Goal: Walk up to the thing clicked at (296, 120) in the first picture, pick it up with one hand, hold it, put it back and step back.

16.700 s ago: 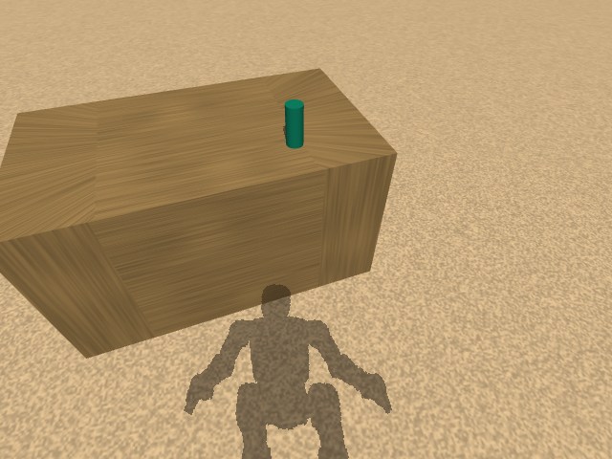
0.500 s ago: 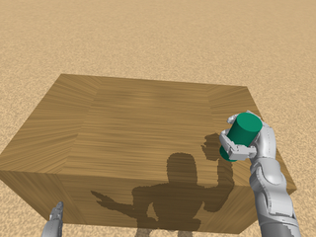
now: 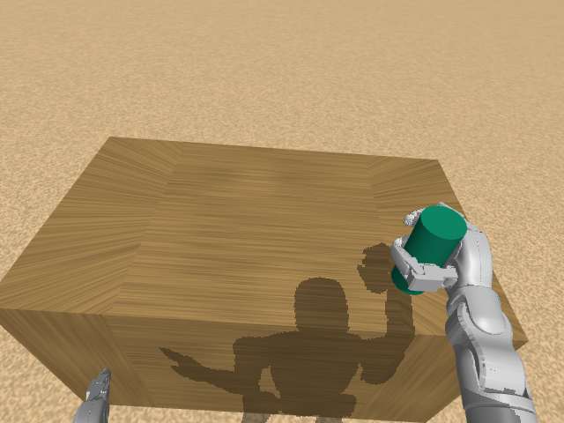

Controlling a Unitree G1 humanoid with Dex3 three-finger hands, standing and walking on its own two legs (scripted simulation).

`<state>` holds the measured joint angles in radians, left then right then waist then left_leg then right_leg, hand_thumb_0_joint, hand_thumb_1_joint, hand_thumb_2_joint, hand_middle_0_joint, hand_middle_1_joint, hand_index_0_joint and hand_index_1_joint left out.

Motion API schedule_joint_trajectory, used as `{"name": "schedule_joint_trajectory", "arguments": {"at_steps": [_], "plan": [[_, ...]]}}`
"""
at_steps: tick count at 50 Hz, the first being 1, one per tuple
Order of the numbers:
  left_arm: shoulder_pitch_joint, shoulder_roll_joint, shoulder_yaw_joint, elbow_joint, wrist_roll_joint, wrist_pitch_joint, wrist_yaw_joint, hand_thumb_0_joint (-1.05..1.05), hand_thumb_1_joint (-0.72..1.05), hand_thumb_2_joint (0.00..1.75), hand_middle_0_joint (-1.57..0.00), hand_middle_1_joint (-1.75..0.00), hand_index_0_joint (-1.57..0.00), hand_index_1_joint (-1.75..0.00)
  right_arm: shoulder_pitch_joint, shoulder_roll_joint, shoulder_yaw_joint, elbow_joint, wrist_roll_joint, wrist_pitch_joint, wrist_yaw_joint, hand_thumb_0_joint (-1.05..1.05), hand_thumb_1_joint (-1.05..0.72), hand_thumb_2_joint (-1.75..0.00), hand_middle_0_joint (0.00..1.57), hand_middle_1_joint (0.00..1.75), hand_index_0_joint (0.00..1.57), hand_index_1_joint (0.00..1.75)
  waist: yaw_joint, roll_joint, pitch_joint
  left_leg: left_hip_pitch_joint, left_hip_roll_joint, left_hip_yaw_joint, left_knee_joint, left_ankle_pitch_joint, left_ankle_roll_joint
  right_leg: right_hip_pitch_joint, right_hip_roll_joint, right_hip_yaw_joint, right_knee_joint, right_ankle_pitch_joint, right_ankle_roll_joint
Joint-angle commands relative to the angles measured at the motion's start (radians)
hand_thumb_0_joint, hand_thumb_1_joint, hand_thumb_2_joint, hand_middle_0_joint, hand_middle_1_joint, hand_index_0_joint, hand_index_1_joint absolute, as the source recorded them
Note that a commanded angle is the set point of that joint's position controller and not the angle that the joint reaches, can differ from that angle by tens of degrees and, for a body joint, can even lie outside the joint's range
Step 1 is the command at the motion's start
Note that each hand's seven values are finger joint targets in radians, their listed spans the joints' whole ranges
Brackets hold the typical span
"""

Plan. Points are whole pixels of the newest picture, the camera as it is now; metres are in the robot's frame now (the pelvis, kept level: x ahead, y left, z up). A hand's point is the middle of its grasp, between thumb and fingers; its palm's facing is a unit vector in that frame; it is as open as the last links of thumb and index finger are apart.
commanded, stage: hold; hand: right
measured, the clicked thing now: (424, 253) +0.33 -0.17 +0.12
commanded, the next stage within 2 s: crouch in 1.74 s
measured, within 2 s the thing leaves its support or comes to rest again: neither
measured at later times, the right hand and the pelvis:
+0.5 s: hand (413, 252) +0.33 -0.16 +0.12, palm faces +0.14 +0.99 -0.01, open 7.4 cm; pelvis -0.01 +0.00 +0.00, yaw +0 degrees
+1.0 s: hand (418, 252) +0.33 -0.17 +0.12, palm faces +0.16 +0.99 +0.00, open 7.4 cm; pelvis +0.00 +0.00 +0.00, yaw +0 degrees
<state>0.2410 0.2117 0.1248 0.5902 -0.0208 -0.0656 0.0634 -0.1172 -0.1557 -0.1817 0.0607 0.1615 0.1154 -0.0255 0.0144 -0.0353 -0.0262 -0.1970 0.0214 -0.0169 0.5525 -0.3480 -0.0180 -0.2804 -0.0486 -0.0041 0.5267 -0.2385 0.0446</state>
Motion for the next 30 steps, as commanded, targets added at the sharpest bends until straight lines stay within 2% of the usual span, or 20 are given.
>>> {"name": "schedule_joint_trajectory", "arguments": {"at_steps": [1,3,4,7,8,9,10,12,13,16,18,19,21,22,24,25,26,27,28,30], "plan": [[-0.185,0.095,0.006,-0.15,-0.003,-0.056,0.009,0.0,-0.55,0.06,-0.05,-0.06,-0.05,-0.06,-0.398,-0.127,-0.031,-0.26,0.017,-0.096,-0.004,0.0,-0.41,-1.32,1.32,1.43,1.35,1.43,-0.01,0.05,-0.177,-0.055,-0.021,0.055,-0.105,0.306,-0.013,0.166,0.036,-0.033,-0.041,0.192,-0.052],[-0.218,0.145,0.039,-0.223,-0.001,-0.068,0.021,0.0,-0.55,0.05,-0.05,-0.06,-0.05,-0.06,-0.393,-0.11,-0.022,-0.252,0.016,-0.093,-0.002,0.0,-0.39,-1.33,1.32,1.43,1.35,1.43,0.005,0.1,-0.231,-0.039,-0.024,0.055,-0.105,0.326,-0.018,0.197,0.032,-0.031,-0.039,0.21,-0.055],[-0.174,0.11,0.011,-0.168,0.0,-0.062,0.018,0.0,-0.54,0.05,-0.05,-0.06,-0.05,-0.06,-0.395,-0.118,-0.032,-0.241,0.018,-0.096,-0.005,0.0,-0.4,-1.33,1.32,1.43,1.36,1.43,-0.002,0.097,-0.191,-0.052,-0.022,0.053,-0.109,0.301,-0.018,0.179,0.035,-0.034,-0.042,0.186,-0.054],[-0.148,0.143,0.038,-0.213,0.002,-0.064,0.023,0.0,-0.53,0.04,-0.05,-0.06,-0.06,-0.05,-0.364,-0.167,-0.087,-0.218,0.015,-0.105,-0.006,0.0,-0.42,-1.31,1.33,1.42,1.35,1.42,-0.005,0.108,-0.22,-0.028,-0.013,0.04,-0.116,0.299,-0.024,0.184,0.041,-0.037,-0.041,0.189,-0.051],[-0.087,0.139,0.045,-0.155,0.004,-0.053,0.02,0.0,-0.53,0.04,-0.05,-0.06,-0.06,-0.05,-0.366,-0.186,-0.099,-0.235,0.015,-0.11,-0.005,0.0,-0.41,-1.31,1.32,1.42,1.35,1.42,-0.007,0.082,-0.226,-0.035,-0.014,0.041,-0.111,0.307,-0.021,0.193,0.042,-0.038,-0.04,0.193,-0.052],[-0.092,0.155,0.051,-0.207,0.002,-0.055,0.02,0.0,-0.53,0.04,-0.05,-0.06,-0.06,-0.05,-0.33,-0.191,-0.116,-0.217,0.016,-0.109,-0.007,0.0,-0.43,-1.31,1.33,1.42,1.35,1.42,-0.008,0.081,-0.222,-0.023,-0.015,0.044,-0.113,0.311,-0.019,0.192,0.044,-0.042,-0.045,0.199,-0.049],[-0.024,0.113,0.033,-0.122,0.006,-0.044,0.014,0.0,-0.53,0.04,-0.05,-0.06,-0.05,-0.05,-0.354,-0.174,-0.089,-0.268,0.014,-0.113,-0.004,0.0,-0.4,-1.3,1.31,1.41,1.34,1.41,-0.006,0.036,-0.234,-0.033,-0.016,0.045,-0.109,0.324,-0.017,0.208,0.044,-0.042,-0.044,0.204,-0.05],[-0.03,0.107,0.027,-0.122,0.003,-0.044,0.007,0.0,-0.54,0.05,-0.05,-0.06,-0.05,-0.05,-0.359,-0.163,-0.08,-0.266,0.019,-0.118,-0.001,0.0,-0.41,-1.3,1.32,1.42,1.35,1.42,-0.001,0.019,-0.21,-0.045,-0.021,0.05,-0.11,0.323,-0.013,0.195,0.043,-0.044,-0.053,0.198,-0.051],[-0.072,0.116,0.035,-0.137,0.001,-0.048,0.009,0.0,-0.54,0.05,-0.05,-0.06,-0.06,-0.05,-0.374,-0.165,-0.084,-0.258,0.02,-0.12,-0.004,0.0,-0.41,-1.31,1.32,1.41,1.35,1.41,0.009,0.013,-0.192,-0.057,-0.019,0.045,-0.117,0.307,-0.012,0.194,0.044,-0.045,-0.057,0.181,-0.05],[-0.156,0.116,0.028,-0.133,0.002,-0.056,0.01,0.0,-0.55,0.05,-0.05,-0.06,-0.05,-0.06,-0.414,-0.131,-0.026,-0.278,0.016,-0.131,-0.002,0.0,-0.42,-1.32,1.32,1.42,1.35,1.42,0.008,0.022,-0.196,-0.058,-0.02,0.048,-0.114,0.334,-0.012,0.197,0.041,-0.041,-0.052,0.204,-0.053],[-0.216,0.115,0.018,-0.162,0.003,-0.071,0.018,0.0,-0.55,0.06,-0.05,-0.06,-0.05,-0.06,-0.457,-0.099,0.013,-0.281,0.012,-0.136,-0.005,0.0,-0.41,-1.32,1.31,1.42,1.35,1.42,0.011,0.032,-0.199,-0.065,-0.022,0.05,-0.116,0.295,-0.009,0.199,0.036,-0.035,-0.057,0.173,-0.051],[-0.219,0.098,0.003,-0.127,0.001,-0.075,0.019,0.0,-0.55,0.06,-0.05,-0.06,-0.05,-0.06,-0.448,-0.101,0.01,-0.252,0.011,-0.137,-0.006,0.0,-0.41,-1.32,1.32,1.43,1.35,1.43,0.002,0.014,-0.167,-0.074,-0.026,0.054,-0.122,0.25,-0.004,0.18,0.034,-0.032,-0.066,0.138,-0.047],[-0.233,0.177,0.059,-0.193,0.003,-0.085,0.034,0.0,-0.54,0.05,-0.05,-0.06,-0.06,-0.06,-0.422,-0.119,-0.008,-0.203,0.006,-0.139,-0.003,0.0,-0.39,-1.33,1.31,1.43,1.34,1.43,0.018,0.065,-0.238,-0.064,-0.033,0.063,-0.115,0.278,-0.006,0.231,0.025,-0.025,-0.062,0.172,-0.046],[-0.22,0.154,0.037,-0.22,0.005,-0.088,0.032,0.0,-0.54,0.05,-0.05,-0.06,-0.06,-0.06,-0.409,-0.127,-0.024,-0.232,0.007,-0.142,-0.004,0.0,-0.38,-1.31,1.31,1.42,1.34,1.42,0.001,0.062,-0.278,-0.028,-0.029,0.062,-0.11,0.315,-0.01,0.241,0.03,-0.028,-0.051,0.209,-0.046],[-0.048,0.111,0.012,-0.105,0.006,-0.061,0.024,0.0,-0.54,0.04,-0.05,-0.06,-0.06,-0.05,-0.305,-0.181,-0.089,-0.173,0.01,-0.127,-0.005,0.0,-0.38,-1.32,1.32,1.43,1.35,1.43,-0.018,0.047,-0.216,-0.021,-0.027,0.065,-0.108,0.338,-0.012,0.204,0.036,-0.034,-0.051,0.233,-0.049],[-0.072,0.106,0.004,-0.17,0.005,-0.06,0.019,0.0,-0.53,0.04,-0.05,-0.06,-0.06,-0.05,-0.28,-0.197,-0.116,-0.171,0.013,-0.13,-0.006,0.0,-0.37,-1.32,1.32,1.43,1.35,1.43,-0.025,0.06,-0.241,0.006,-0.023,0.06,-0.107,0.371,-0.015,0.201,0.041,-0.039,-0.048,0.258,-0.051],[-0.088,0.102,0.011,-0.148,0.008,-0.056,0.017,0.0,-0.52,0.03,-0.05,-0.06,-0.06,-0.05,-0.339,-0.182,-0.101,-0.2,0.018,-0.136,-0.005,0.0,-0.38,-1.31,1.32,1.42,1.35,1.42,-0.019,0.054,-0.238,0.002,-0.025,0.061,-0.109,0.349,-0.014,0.198,0.038,-0.038,-0.052,0.24,-0.049],[-0.076,0.126,0.037,-0.149,0.009,-0.051,0.015,0.0,-0.53,0.04,-0.05,-0.06,-0.06,-0.05,-0.344,-0.181,-0.111,-0.216,0.023,-0.136,-0.006,0.0,-0.4,-1.31,1.32,1.42,1.35,1.42,-0.011,0.054,-0.238,-0.004,-0.025,0.056,-0.114,0.337,-0.013,0.201,0.039,-0.04,-0.058,0.224,-0.049],[-0.052,0.102,0.023,-0.113,0.01,-0.043,0.009,0.0,-0.54,0.04,-0.05,-0.06,-0.06,-0.05,-0.347,-0.187,-0.117,-0.22,0.024,-0.135,-0.007,0.0,-0.42,-1.32,1.34,1.44,1.37,1.44,-0.012,0.048,-0.209,-0.011,-0.025,0.055,-0.123,0.323,-0.013,0.191,0.041,-0.043,-0.063,0.205,-0.051],[-0.09,0.126,0.046,-0.114,0.01,-0.045,0.007,0.0,-0.54,0.04,-0.05,-0.06,-0.05,-0.05,-0.346,-0.17,-0.092,-0.244,0.023,-0.14,-0.007,0.0,-0.43,-1.34,1.35,1.45,1.38,1.45,-0.011,0.009,-0.181,-0.034,-0.025,0.05,-0.126,0.294,-0.006,0.186,0.041,-0.046,-0.075,0.176,-0.046]]}}
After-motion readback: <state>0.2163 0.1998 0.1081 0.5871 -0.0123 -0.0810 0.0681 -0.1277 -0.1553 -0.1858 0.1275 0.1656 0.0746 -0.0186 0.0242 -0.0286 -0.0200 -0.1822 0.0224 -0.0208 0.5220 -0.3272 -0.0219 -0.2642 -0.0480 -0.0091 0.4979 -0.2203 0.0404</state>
